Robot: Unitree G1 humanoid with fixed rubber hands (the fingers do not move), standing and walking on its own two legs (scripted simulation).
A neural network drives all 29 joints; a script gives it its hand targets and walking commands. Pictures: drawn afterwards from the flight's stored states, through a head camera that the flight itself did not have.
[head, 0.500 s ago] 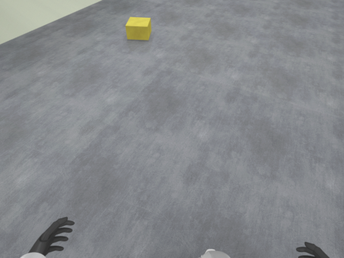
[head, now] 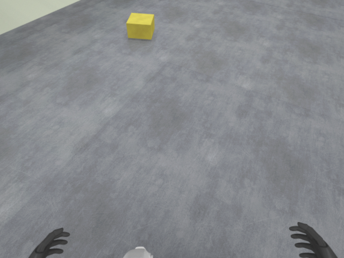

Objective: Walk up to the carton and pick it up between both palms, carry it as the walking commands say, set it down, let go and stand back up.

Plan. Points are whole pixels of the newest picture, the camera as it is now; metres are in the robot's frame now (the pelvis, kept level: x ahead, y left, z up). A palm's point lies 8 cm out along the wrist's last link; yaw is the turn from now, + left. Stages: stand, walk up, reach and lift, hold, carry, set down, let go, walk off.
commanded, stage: walk up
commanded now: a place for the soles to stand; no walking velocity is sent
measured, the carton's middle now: (141, 26) +2.58 +0.33 -0.67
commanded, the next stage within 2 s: none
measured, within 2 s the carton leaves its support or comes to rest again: neither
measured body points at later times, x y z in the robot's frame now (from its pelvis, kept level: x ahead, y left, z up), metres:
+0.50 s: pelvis +0.26 -0.01 +0.02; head +0.28 -0.03 +0.47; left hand +0.39 +0.32 -0.05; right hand +0.40 -0.33 -0.07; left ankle +0.27 +0.13 -0.66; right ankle +0.26 -0.12 -0.72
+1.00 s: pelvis +0.53 +0.03 +0.00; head +0.56 +0.03 +0.45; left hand +0.66 +0.36 -0.08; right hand +0.65 -0.29 -0.10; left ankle +0.48 +0.16 -0.71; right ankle +0.62 -0.07 -0.72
